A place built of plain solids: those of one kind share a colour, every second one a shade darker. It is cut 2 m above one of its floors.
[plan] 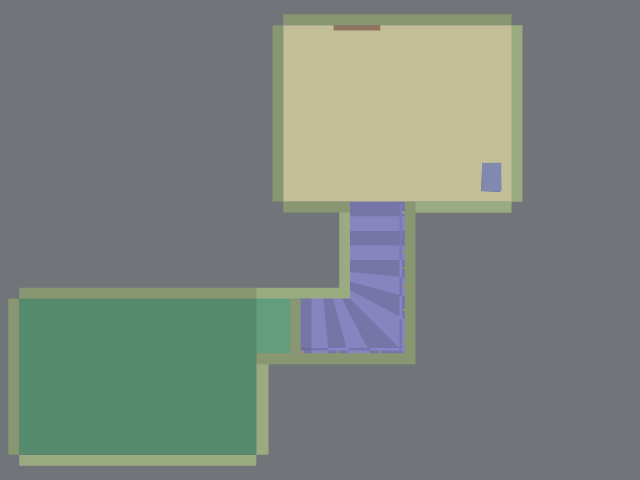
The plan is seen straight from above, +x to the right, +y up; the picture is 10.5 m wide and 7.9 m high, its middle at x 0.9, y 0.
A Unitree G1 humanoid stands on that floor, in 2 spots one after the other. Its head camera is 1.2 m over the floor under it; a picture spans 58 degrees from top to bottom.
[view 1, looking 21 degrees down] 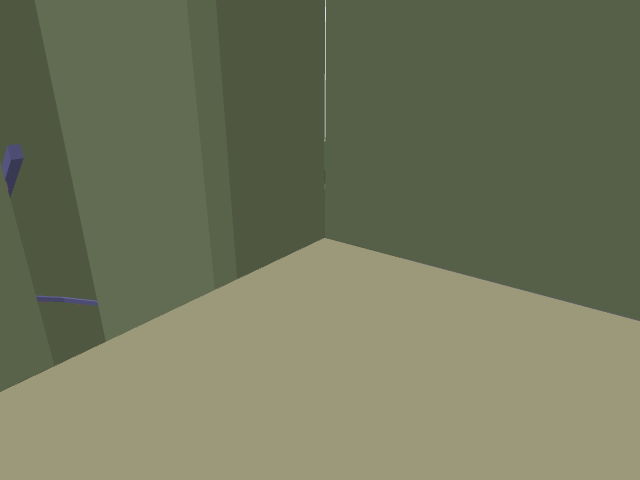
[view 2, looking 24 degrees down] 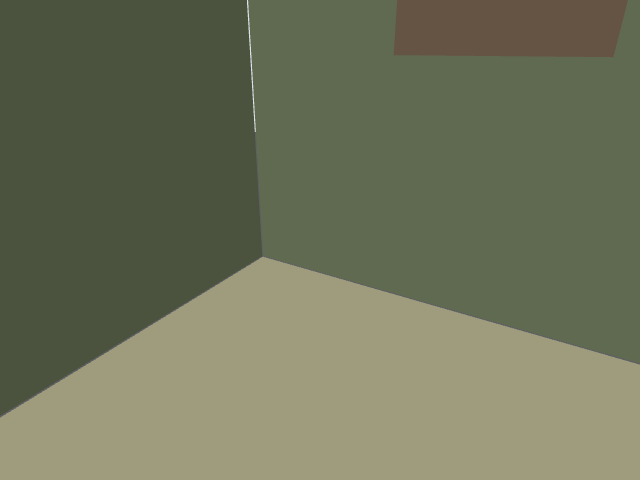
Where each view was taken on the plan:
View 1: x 2.85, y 2.51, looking -143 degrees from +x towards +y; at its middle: floor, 3.35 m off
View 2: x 1.86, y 1.63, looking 121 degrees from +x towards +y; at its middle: wall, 2.44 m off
